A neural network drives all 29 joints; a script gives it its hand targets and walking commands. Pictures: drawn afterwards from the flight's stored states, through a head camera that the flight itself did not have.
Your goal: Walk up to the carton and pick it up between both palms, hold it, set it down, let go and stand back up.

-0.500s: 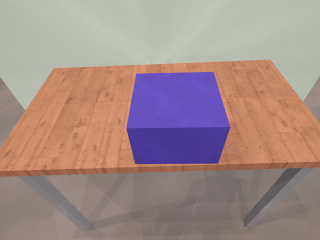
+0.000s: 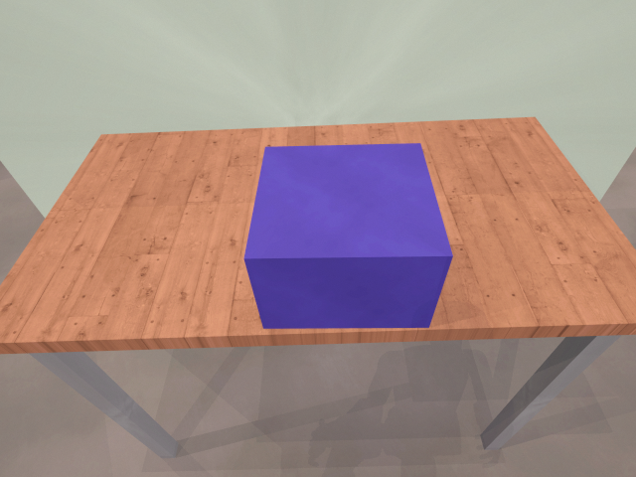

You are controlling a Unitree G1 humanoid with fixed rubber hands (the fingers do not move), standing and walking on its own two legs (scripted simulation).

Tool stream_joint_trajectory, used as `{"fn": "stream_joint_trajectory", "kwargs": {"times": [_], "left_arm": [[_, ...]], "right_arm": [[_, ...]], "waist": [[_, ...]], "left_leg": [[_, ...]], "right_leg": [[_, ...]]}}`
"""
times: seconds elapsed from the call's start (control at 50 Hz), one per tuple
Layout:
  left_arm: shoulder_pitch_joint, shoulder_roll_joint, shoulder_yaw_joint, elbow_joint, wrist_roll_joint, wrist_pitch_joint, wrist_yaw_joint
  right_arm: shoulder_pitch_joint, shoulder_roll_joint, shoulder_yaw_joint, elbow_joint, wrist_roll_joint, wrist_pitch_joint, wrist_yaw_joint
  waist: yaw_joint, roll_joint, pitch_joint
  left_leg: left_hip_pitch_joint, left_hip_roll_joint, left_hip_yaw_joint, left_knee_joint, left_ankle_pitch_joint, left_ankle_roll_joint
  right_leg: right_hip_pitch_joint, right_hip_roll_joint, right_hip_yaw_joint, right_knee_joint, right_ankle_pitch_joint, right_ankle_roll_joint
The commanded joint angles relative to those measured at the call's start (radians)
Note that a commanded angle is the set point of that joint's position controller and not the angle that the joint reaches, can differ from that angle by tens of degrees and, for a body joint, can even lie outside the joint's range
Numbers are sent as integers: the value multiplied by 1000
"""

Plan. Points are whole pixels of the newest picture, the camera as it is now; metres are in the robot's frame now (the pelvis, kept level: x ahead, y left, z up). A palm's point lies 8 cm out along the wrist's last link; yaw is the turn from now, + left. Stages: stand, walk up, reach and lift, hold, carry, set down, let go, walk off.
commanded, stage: stand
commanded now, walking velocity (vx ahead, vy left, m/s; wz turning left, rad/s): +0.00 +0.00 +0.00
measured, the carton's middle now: (343, 233) +0.44 -0.01 +0.06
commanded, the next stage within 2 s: none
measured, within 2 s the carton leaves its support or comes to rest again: neither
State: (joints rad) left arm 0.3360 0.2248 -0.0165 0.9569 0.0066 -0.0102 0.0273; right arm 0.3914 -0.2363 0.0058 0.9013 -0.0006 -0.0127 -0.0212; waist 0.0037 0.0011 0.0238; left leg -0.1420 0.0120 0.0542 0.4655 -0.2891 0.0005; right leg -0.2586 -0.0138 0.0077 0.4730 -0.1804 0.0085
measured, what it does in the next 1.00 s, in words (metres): stands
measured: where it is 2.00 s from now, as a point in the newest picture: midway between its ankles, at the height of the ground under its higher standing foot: outside the picture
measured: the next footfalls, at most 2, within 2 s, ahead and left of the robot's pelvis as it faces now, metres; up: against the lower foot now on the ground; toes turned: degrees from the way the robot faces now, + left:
none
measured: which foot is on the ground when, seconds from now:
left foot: down 0.00-1.00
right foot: down 0.00-1.00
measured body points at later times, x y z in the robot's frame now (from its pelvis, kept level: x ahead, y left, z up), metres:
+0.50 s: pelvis +0.01 +0.00 +0.00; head +0.02 -0.01 +0.45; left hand +0.03 +0.25 -0.14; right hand +0.01 -0.25 -0.15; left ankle -0.02 +0.12 -0.74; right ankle +0.05 -0.12 -0.74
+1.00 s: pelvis +0.02 +0.00 +0.00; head +0.03 +0.00 +0.45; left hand +0.04 +0.24 -0.15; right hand +0.01 -0.25 -0.15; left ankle -0.02 +0.12 -0.74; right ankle +0.05 -0.12 -0.74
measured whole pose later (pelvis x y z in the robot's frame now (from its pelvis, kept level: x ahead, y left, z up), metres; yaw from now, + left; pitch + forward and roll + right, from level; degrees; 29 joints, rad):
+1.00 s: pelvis +0.02 +0.00 +0.00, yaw -1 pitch -1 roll +0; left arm 0.30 0.20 -0.02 1.00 0.01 -0.01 0.04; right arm 0.36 -0.21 0.01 0.97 0.00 -0.01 -0.03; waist 0.00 0.01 0.04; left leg -0.11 0.02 0.07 0.43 -0.30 0.00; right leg -0.24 0.00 0.02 0.45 -0.19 0.01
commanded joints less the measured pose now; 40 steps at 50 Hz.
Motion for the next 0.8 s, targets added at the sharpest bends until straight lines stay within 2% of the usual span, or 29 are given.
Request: {"fn": "stream_joint_trajectory", "kwargs": {"times": [0.0, 0.1, 0.14, 0.24, 0.42, 0.64, 0.78], "left_arm": [[52, 125, 29, -36, 0, -11, 7], [51, 120, 29, -26, -1, -11, 8], [48, 122, 28, -31, 1, -9, 9], [45, 118, 28, -29, 0, -9, 11], [42, 111, 27, -23, -2, -8, 12], [34, 108, 25, -11, -2, -9, 15], [34, 103, 24, -2, -1, -8, 17]], "right_arm": [[70, -118, -29, -30, 0, -11, -6], [70, -113, -28, -17, 0, -11, -8], [66, -108, -26, -15, 0, -8, -10], [69, -110, -25, -8, 1, -9, -11], [67, -103, -22, 6, 1, -7, -13], [64, -99, -18, 20, 1, -9, -15], [63, -95, -18, 33, 3, -7, -17]], "waist": [[0, -9, 68], [0, -8, 68], [-1, 8, 84], [0, -11, 63], [0, -12, 60], [-2, -5, 47], [-1, 0, 57]], "left_leg": [[-96, 90, -104, -132, 16, 19], [-91, 91, -102, -133, 23, 19], [-97, 88, -99, -132, 32, 17], [-82, 92, -96, -132, 41, 15], [-75, 94, -91, -134, 32, 13], [-58, 99, -85, -136, 79, 12], [-57, 100, -80, -140, 75, 11]], "right_leg": [[14, -78, 98, -92, 20, -20], [16, -78, 98, -94, 26, -20], [13, -75, 101, -95, 41, -20], [22, -74, 99, -96, 51, -20], [19, -73, 101, -101, 35, -20], [38, -74, 100, -90, 104, -21], [36, -72, 98, -94, 105, -19]]}}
